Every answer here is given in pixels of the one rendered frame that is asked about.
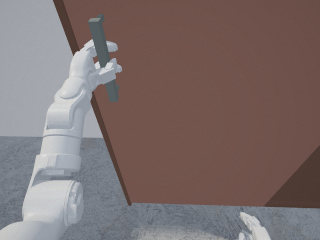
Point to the wardrobe door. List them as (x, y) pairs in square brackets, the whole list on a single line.
[(219, 100), (304, 184)]

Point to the robot right hand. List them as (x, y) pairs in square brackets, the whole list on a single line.
[(258, 232)]

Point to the robot left upper arm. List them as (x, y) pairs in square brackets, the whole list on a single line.
[(51, 207)]

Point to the robot left hand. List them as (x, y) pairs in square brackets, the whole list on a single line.
[(82, 65)]

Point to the handle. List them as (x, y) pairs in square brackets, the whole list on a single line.
[(100, 44)]

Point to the robot left forearm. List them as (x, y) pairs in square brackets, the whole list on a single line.
[(63, 132)]

